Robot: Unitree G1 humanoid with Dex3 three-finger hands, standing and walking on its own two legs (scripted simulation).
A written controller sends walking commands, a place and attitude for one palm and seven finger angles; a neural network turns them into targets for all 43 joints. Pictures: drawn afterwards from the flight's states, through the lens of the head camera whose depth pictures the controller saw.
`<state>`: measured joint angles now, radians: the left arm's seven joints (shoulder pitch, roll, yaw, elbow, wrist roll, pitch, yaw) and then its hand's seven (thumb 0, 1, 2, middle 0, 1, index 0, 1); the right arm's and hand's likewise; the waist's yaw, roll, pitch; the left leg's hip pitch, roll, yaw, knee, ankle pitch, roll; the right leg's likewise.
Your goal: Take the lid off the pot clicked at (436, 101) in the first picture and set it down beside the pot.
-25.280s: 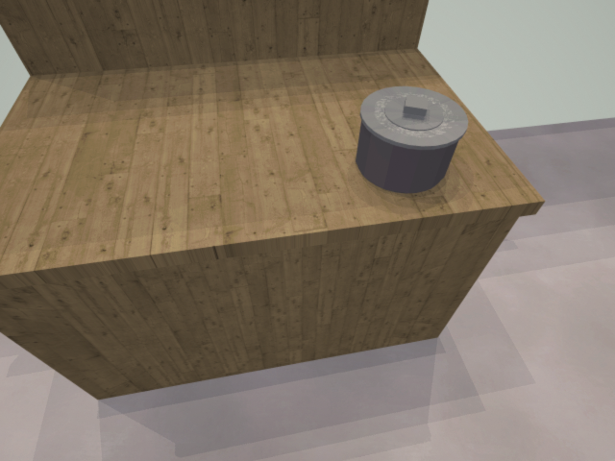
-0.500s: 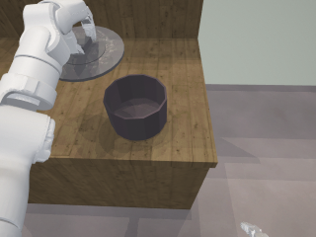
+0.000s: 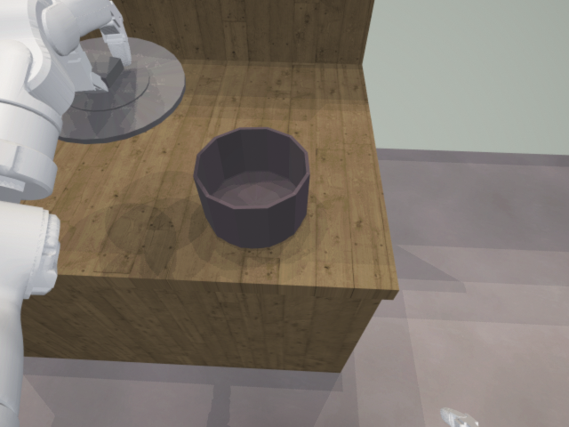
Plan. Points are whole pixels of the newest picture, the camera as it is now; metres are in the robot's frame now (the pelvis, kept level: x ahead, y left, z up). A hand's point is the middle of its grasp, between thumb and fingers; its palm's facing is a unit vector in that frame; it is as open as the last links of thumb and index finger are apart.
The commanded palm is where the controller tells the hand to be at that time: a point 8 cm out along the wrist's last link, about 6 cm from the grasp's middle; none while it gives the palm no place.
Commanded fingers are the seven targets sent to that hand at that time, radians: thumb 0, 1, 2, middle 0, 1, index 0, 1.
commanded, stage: move the lid sideways beside the pot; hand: left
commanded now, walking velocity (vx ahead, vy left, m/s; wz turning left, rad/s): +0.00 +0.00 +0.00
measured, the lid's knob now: (99, 70) +0.51 +0.24 +0.23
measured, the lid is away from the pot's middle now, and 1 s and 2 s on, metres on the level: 0.18 0.23 0.23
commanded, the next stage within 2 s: lower the lid onto the table in 0.54 s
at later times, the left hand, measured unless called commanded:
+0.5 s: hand (35, 69) +0.47 +0.29 +0.25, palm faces -0.23 -0.05 -0.97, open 7.8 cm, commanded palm +0.47 +0.28 +0.32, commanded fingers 0.00 0.62 1.01 -0.93 -1.08 -0.85 -1.03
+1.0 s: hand (62, 83) +0.48 +0.28 +0.23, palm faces -0.29 -0.08 -0.95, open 7.8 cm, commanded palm +0.48 +0.28 +0.30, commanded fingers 0.00 0.62 1.01 -0.93 -1.08 -0.85 -1.03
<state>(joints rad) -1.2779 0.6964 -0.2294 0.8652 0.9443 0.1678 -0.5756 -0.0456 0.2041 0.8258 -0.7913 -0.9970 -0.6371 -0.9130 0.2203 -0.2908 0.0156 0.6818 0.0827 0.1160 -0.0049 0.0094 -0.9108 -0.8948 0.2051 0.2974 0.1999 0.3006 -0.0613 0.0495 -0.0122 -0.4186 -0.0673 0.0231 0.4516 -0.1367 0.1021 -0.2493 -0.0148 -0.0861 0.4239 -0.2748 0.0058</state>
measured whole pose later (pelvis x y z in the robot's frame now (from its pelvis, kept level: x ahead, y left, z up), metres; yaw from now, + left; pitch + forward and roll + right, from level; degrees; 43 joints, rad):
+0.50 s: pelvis +0.00 +0.01 +0.00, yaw +0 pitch +7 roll -2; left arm -1.28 0.81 -0.18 0.89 0.95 0.10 -0.59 -0.04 0.21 0.83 -0.79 -1.00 -0.64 -0.91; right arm 0.24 -0.30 0.02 0.69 0.09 0.14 -0.01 0.01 -0.91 -0.89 0.21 0.30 0.20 0.30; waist -0.06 0.05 -0.01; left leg -0.45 -0.07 0.02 0.47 -0.14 0.11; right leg -0.26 -0.01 -0.09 0.41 -0.27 0.01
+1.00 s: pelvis +0.00 +0.01 +0.00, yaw +0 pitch +7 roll -3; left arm -1.30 0.75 -0.19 0.99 0.96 0.11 -0.57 -0.04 0.21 0.83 -0.79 -1.00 -0.63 -0.91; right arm 0.25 -0.29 0.03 0.69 0.08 0.11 -0.01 0.01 -0.91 -0.89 0.21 0.30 0.20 0.30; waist -0.08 0.04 -0.01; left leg -0.46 -0.07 0.02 0.48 -0.15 0.11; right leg -0.27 -0.01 -0.08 0.42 -0.27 0.01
